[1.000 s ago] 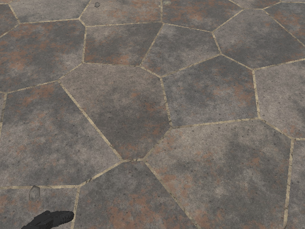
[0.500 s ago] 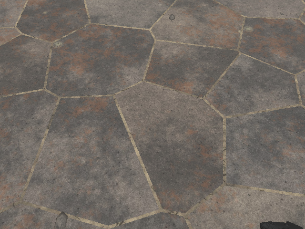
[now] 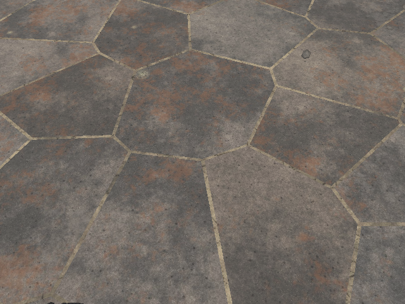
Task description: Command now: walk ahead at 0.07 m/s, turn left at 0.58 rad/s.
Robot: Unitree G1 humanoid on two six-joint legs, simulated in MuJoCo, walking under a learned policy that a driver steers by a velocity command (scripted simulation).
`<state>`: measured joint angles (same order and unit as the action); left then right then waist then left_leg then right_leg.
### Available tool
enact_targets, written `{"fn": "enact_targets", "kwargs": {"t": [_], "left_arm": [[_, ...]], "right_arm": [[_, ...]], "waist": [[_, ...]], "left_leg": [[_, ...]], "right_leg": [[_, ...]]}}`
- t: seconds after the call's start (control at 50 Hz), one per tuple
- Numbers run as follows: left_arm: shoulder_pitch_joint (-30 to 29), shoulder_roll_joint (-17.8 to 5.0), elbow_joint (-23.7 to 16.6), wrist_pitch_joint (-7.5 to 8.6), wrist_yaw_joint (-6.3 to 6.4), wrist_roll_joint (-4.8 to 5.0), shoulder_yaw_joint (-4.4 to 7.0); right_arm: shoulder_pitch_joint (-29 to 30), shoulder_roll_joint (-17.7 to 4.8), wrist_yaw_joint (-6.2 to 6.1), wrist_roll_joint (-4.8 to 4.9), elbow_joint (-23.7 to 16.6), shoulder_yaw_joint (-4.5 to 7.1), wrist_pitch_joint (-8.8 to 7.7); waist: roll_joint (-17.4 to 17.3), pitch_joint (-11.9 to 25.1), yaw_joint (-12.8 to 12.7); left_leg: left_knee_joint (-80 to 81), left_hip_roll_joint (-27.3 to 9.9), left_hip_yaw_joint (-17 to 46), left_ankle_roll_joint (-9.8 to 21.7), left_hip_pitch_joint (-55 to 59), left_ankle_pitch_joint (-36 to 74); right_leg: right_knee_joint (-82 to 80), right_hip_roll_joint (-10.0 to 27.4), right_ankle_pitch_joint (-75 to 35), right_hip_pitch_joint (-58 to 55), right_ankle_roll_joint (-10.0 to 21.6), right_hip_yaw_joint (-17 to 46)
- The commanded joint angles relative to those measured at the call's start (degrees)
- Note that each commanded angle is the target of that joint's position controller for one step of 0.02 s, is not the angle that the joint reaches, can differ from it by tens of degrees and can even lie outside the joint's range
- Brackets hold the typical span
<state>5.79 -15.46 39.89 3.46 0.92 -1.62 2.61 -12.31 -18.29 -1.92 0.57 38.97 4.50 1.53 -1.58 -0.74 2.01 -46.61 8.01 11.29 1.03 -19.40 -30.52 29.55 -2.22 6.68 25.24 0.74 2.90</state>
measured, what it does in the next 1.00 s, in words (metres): walks ahead: left foot, then right foot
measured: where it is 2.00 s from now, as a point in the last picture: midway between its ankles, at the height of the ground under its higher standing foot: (177, 227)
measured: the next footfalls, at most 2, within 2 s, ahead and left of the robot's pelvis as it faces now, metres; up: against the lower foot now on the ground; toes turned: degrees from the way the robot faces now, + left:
left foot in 0.34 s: +0.04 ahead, +0.14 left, +0.00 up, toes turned +8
right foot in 0.68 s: +0.06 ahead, -0.09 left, +0.00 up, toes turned +8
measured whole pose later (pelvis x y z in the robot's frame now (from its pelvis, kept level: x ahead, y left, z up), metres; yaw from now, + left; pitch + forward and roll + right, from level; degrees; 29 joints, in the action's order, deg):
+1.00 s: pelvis +0.12 +0.05 +0.01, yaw +9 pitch +2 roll +0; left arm 24.5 -15.3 51.8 3.4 0.2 1.0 2.8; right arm -5.4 -16.0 2.3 1.3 39.9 3.4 -3.6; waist -1.4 -1.4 -5.4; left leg -37.3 -3.5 -0.5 0.0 -33.1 -5.9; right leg 13.0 1.0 18.0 -3.5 -0.3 -0.7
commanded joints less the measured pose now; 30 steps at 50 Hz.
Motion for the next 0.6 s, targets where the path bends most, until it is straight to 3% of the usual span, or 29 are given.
{"fn": "enact_targets", "kwargs": {"t": [0.02, 0.04, 0.06, 0.1, 0.18, 0.24, 0.28, 0.32, 0.34, 0.36, 0.38, 0.4, 0.42, 0.46, 0.5, 0.52, 0.56, 0.6], "left_arm": [[4.09, -7.29, -4.11, -0.66, 0.68, 0.38, 2.40], [2.13, -6.59, -4.53, -1.25, 0.76, 0.35, 2.08], [0.36, -6.60, -4.70, -1.73, 0.94, 0.70, 1.99], [-0.55, -7.33, -4.43, -2.41, 1.30, 0.13, 2.17], [0.56, -8.27, -3.24, -2.97, 1.28, 0.49, 2.66], [0.62, -9.61, -2.46, -3.31, 0.64, 1.29, 3.06], [0.84, -9.95, -1.67, -3.58, 0.28, 1.98, 3.00], [1.43, -9.00, -0.43, -3.80, 0.12, 2.91, 2.52], [4.13, -7.12, 0.84, -3.60, -0.15, 2.72, 1.90], [5.78, -2.71, 0.05, -3.10, -0.92, -0.02, 0.46], [1.17, -4.79, -1.56, -3.03, -0.19, 0.42, 1.24], [-0.32, -7.87, -1.19, -3.37, 0.29, 1.15, 2.14], [0.99, -7.79, -0.04, -3.76, 0.45, 1.41, 2.50], [3.87, -7.32, 2.30, -4.53, 0.94, 0.83, 2.82], [5.02, -5.18, 3.13, -4.38, 0.66, 1.30, 2.17], [4.85, -4.07, 3.39, -4.17, 0.41, 1.42, 1.60], [1.76, -4.48, 2.78, -3.76, 0.05, 2.05, 1.31], [0.58, -6.14, 2.26, -2.93, -0.18, 2.77, 1.57]], "right_arm": [[-6.24, -10.02, 0.04, 0.40, -2.80, 2.47, 0.01], [-4.66, -9.34, -0.31, 0.61, -2.47, 2.67, 1.04], [-3.34, -8.69, -0.50, 0.51, -3.21, 2.64, 1.78], [-2.88, -5.34, -0.21, 0.79, -4.02, 1.84, 2.31], [-0.44, -2.39, 0.13, -0.05, -5.53, 0.57, 1.60], [0.07, -2.81, 0.82, -0.21, -5.48, 0.31, 1.37], [-0.91, -3.03, 1.33, -0.26, -4.87, 0.39, 1.36], [-3.77, -2.75, 1.85, -0.59, -3.25, 0.44, 1.17], [-3.91, -4.40, 1.75, -1.14, -3.63, 0.61, 1.16], [-3.90, -8.88, 0.99, -1.67, -4.74, 1.21, 1.33], [-1.55, -8.13, 1.46, -3.01, -4.99, 0.81, 0.58], [1.29, -6.10, 1.68, -3.45, -5.44, 0.19, -0.59], [3.25, -4.48, 1.64, -3.09, -4.66, -0.27, -1.55], [5.24, -3.71, 1.51, -1.93, -3.87, -0.58, -2.48], [5.26, -2.31, 1.38, -1.68, -2.85, -1.03, -2.48], [3.78, -1.69, 1.32, -1.45, -2.04, -1.12, -2.30], [0.65, -4.00, 1.15, -0.85, -0.55, -0.34, -1.66], [-0.91, -6.64, 0.87, -0.21, 0.26, 0.51, -1.22]], "waist": [[9.95, 10.74, -1.46], [6.84, 8.70, -1.19], [7.11, 6.44, -1.15], [9.23, 4.34, -0.91], [10.65, 7.51, -2.33], [11.72, 8.46, -3.09], [11.58, 7.80, -2.54], [10.57, 6.63, -0.71], [6.97, 6.35, -1.15], [-8.50, 8.12, -3.82], [-13.60, 4.92, -1.23], [-9.84, 2.17, -1.24], [-9.15, 1.60, -2.37], [-7.94, 1.65, -3.20], [-6.66, 3.21, -3.71], [-6.43, 4.82, -2.79], [-7.18, 3.24, 0.04], [-8.00, -0.33, 0.91]], "left_leg": [[-24.37, -4.95, -2.45, -4.40, -16.55, -4.78], [-25.64, -6.05, -3.55, -5.29, -16.41, -1.23], [-25.76, -7.10, -4.13, -5.84, -16.46, 1.53], [-22.20, -7.37, -7.62, -6.25, -13.02, 5.25], [-9.38, -8.44, -9.21, -5.81, -7.45, 4.93], [-0.03, -8.62, -10.67, -4.60, -2.03, 6.95], [7.97, -7.97, -11.87, -3.20, 1.65, 10.30], [21.28, -6.56, -13.40, -0.42, 9.77, 18.79], [25.12, -9.99, -8.19, 1.79, 14.86, 23.26], [26.47, -23.41, 7.30, 6.11, 20.42, 35.48], [29.84, -29.02, 12.18, 14.20, 8.00, 31.35], [31.17, -26.01, 9.70, 14.26, 5.34, 27.08], [30.78, -23.21, 6.22, 12.13, 5.22, 26.38], [28.90, -20.63, 2.47, 10.11, 6.59, 33.46], [26.60, -18.79, -0.76, 9.85, 7.66, 41.46], [26.94, -18.17, -1.00, 9.81, 9.50, 36.27], [29.84, -18.44, 2.52, 10.77, 10.88, 15.82], [32.80, -20.34, 7.92, 11.79, 10.59, 1.00]], "right_leg": [[-7.52, 23.94, -22.08, -24.51, 14.12, 23.72], [-8.29, 20.38, -16.18, -20.87, 11.98, 18.16], [-9.51, 18.97, -12.12, -17.50, 11.46, 15.16], [-12.05, 15.25, -10.02, -12.54, 10.86, 8.01], [-11.41, 16.39, -15.09, -15.08, 13.08, 4.96], [-11.07, 17.64, -13.78, -15.29, 13.55, 4.87], [-9.90, 17.57, -10.01, -14.76, 12.79, 4.93], [-7.15, 15.62, -4.78, -10.59, 9.38, 3.22], [-3.97, 13.33, 1.78, -6.03, 4.78, 1.24], [8.91, 6.97, 17.55, 1.81, -1.19, -5.69], [13.41, 4.56, 27.37, 2.86, -3.01, -3.28], [19.00, 5.55, 25.43, 1.49, -3.56, -1.22], [20.74, 5.54, 22.61, 1.68, -3.86, -0.61], [22.33, 6.01, 18.81, 0.91, -5.15, -0.02], [19.29, 5.89, 17.27, -2.66, -5.85, -0.63], [15.43, 5.83, 16.24, -4.01, -5.85, -1.49], [10.38, 4.25, 16.29, -3.53, -5.15, -3.85], [6.74, 3.23, 18.11, -1.93, -3.21, -4.99]]}}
